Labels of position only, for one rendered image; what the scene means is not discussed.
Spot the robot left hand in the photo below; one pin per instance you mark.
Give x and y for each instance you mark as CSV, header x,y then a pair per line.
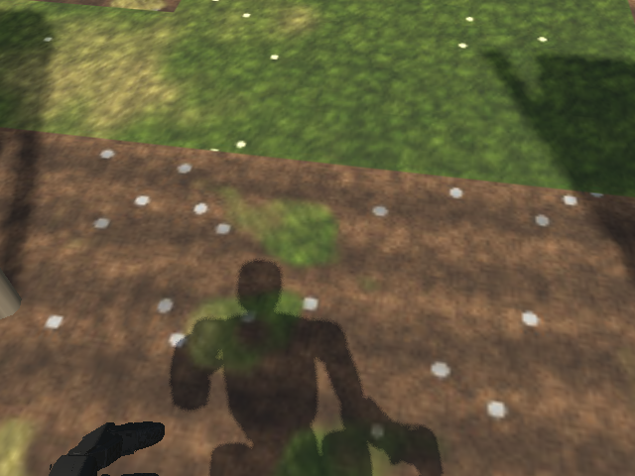
x,y
105,445

